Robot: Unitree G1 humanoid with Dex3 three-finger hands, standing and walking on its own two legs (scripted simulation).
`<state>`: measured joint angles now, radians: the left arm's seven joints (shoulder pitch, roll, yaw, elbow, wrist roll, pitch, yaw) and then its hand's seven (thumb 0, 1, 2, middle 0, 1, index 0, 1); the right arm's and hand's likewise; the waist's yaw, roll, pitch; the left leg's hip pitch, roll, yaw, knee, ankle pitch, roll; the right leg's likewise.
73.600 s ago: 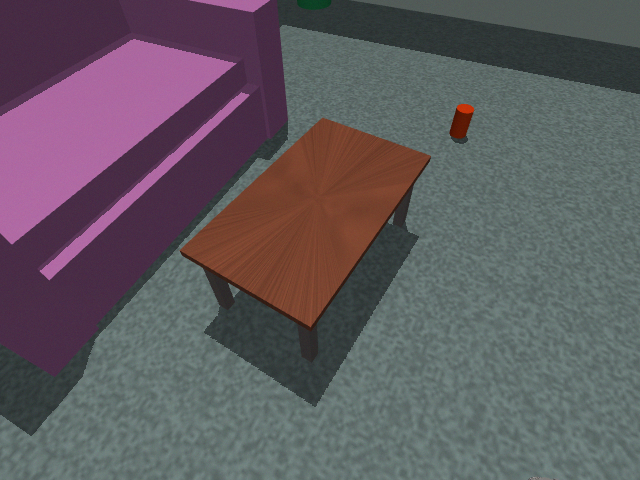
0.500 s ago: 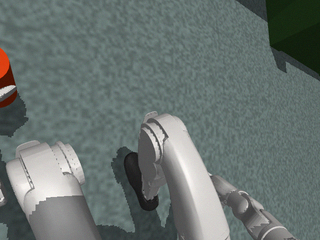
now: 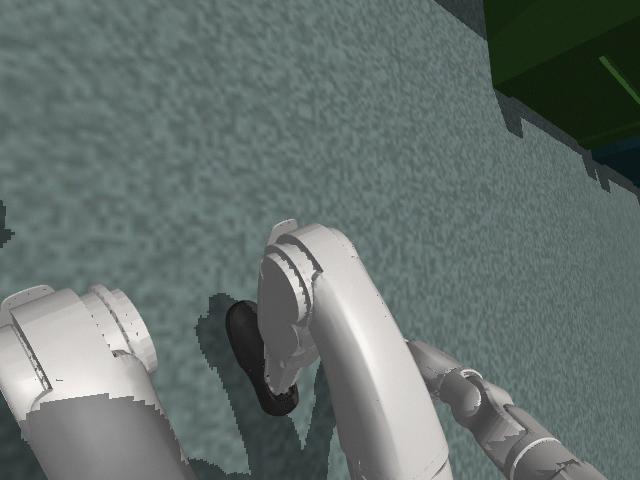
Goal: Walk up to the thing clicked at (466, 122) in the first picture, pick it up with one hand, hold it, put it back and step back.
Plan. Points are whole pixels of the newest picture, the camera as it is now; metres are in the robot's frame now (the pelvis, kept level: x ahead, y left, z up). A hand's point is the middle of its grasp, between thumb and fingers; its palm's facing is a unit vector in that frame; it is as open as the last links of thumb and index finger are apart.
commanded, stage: loosen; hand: left
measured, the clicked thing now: out of the picture +0.47 +0.25 -0.22
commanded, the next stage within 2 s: open in 0.02 s
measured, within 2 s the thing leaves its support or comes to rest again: rests again in 0.16 s
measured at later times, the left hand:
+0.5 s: hand out of the picture +0.47 +0.26 -0.17, palm faces +0.22 -0.97 -0.01, open 15.2 cm
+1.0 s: hand out of the picture +0.50 +0.32 -0.09, palm faces +0.27 -0.96 -0.03, open 17.7 cm
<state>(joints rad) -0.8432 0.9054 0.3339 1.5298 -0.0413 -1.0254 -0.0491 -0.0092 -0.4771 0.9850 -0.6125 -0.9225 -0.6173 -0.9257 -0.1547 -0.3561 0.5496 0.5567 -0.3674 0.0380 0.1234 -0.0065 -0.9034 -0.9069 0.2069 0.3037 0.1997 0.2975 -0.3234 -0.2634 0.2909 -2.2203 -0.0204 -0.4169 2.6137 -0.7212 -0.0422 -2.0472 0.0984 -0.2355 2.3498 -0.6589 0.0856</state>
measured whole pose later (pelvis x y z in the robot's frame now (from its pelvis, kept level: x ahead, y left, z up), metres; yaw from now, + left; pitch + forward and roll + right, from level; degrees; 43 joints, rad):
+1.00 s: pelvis +0.00 +0.00 +0.01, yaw +1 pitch +20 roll -18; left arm -0.94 0.94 0.40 1.33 -0.04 -0.84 -0.15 -0.02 -0.61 0.04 -0.07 -0.06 -0.06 -0.06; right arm -0.07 -0.33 0.46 0.56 -0.28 0.10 0.10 -0.01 -0.90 -0.90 0.21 0.30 0.20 0.30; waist -0.31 -0.20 0.20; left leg -2.25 0.00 -0.34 2.56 -0.70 -0.01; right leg -2.08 0.08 -0.19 2.33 -0.66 0.07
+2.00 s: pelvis +0.05 -0.02 +0.28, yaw +14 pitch +27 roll -3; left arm -0.13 0.38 0.21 0.49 0.02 0.06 0.10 -0.01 -0.47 0.09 -0.06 -0.07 -0.06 -0.06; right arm 0.12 -0.24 0.01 0.51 0.04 0.09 -0.06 0.00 -0.90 -0.90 0.21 0.31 0.20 0.30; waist -0.06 0.01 -0.17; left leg -1.44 0.05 -0.08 1.57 -0.61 -0.03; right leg -1.39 0.00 -0.03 1.53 -0.61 0.02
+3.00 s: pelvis +0.09 -0.01 +0.42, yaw +17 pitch +7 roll -2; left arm 0.46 0.19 -0.01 0.01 -0.01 0.26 0.15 -0.01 -0.48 0.09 -0.06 -0.06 -0.06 -0.06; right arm 0.28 -0.21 0.03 0.50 0.01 -0.11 -0.18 0.01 -0.90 -0.90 0.21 0.31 0.20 0.30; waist -0.03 0.04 -0.11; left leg -0.64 0.04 -0.05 0.97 -0.46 -0.03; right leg -0.59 -0.01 -0.03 0.93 -0.47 0.02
